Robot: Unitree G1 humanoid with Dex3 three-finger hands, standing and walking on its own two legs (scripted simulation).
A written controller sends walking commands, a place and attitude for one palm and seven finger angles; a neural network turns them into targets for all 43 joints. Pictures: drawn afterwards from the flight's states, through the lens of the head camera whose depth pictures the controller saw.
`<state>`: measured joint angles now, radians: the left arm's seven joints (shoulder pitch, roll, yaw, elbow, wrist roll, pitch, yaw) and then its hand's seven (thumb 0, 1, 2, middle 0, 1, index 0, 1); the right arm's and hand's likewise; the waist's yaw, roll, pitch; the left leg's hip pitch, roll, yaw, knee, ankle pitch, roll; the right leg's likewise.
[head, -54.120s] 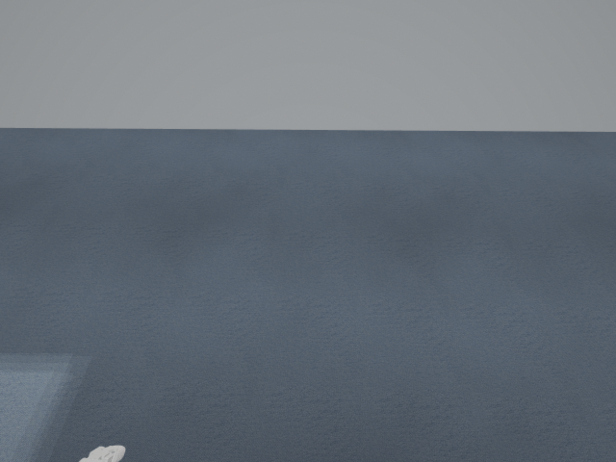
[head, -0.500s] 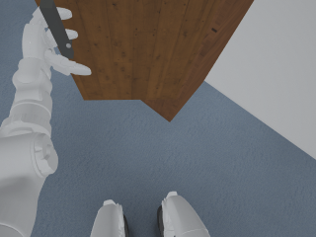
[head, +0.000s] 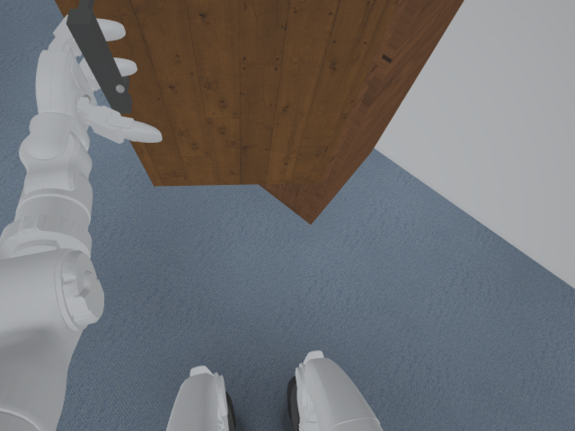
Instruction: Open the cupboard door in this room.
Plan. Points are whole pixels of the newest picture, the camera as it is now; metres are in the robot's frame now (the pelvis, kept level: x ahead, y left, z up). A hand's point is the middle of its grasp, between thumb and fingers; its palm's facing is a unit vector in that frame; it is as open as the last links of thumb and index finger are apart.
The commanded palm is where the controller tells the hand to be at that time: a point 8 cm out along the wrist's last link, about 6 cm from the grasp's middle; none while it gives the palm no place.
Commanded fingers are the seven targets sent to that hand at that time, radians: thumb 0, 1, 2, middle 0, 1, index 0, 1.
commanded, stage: close the thumb around the handle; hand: left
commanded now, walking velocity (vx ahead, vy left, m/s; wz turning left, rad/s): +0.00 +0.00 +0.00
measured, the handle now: (106, 56) +0.61 +0.17 +0.06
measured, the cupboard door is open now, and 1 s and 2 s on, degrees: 43 43 84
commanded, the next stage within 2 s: pull the door open along its arc in 0.72 s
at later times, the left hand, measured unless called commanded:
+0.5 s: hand (120, 89) +0.55 +0.15 +0.06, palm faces -0.06 -1.00 -0.03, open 7.9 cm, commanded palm +0.54 +0.19 +0.06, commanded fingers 0.00 0.90 0.90 -0.40 -1.35 -0.40 -1.35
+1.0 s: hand (123, 90) +0.55 +0.15 +0.06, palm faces -0.05 -1.00 -0.03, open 5.7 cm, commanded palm +0.51 +0.19 +0.06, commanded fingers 0.00 0.90 0.90 -0.40 -1.35 -0.40 -1.35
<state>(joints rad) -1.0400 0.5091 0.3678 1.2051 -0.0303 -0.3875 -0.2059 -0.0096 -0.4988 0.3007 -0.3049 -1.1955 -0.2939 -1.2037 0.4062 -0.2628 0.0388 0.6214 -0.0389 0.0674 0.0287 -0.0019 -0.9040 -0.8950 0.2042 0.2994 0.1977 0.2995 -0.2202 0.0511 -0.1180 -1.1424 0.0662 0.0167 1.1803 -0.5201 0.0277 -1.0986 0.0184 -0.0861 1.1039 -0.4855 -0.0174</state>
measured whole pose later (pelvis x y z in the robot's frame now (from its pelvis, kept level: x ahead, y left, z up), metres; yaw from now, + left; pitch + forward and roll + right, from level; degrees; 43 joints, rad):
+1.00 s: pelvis +0.00 +0.01 +0.00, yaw +0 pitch +28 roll -4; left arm -1.03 0.49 0.36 1.18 -0.04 -0.38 -0.19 0.01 0.73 0.82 -0.37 -1.34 -0.36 -1.35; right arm 0.41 -0.26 0.04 0.62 -0.04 0.08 0.03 0.00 -0.90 -0.90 0.20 0.30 0.20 0.30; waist -0.22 0.05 -0.12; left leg -1.15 0.06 0.03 1.18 -0.53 0.04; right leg -1.11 0.02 -0.07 1.10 -0.49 -0.01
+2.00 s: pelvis +0.01 -0.05 +0.02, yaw +5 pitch +16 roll +2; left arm -0.02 -0.10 -0.18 0.33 0.10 -0.41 0.53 0.01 0.64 0.76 -0.37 -1.32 -0.35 -1.34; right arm 0.20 -0.19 -0.03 0.61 -0.08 -0.01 0.02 0.01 -0.90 -0.90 0.20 0.30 0.20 0.30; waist -0.01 0.03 -0.15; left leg -0.82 0.02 -0.01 1.03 -0.48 -0.04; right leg -0.82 -0.01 -0.11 1.08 -0.54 -0.08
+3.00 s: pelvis -0.01 +0.00 +0.02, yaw +4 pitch +14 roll -1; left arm -0.09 0.07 -0.25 0.35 -0.05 -0.39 0.01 -0.01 -0.50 0.30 -0.23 -0.39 -0.17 -0.40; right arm 0.24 -0.22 0.00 0.54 0.00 0.00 0.01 0.01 -0.90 -0.90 0.20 0.30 0.20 0.30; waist -0.01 0.05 -0.12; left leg -0.84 0.00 0.02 1.09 -0.49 0.02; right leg -0.81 -0.04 -0.08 1.07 -0.50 -0.02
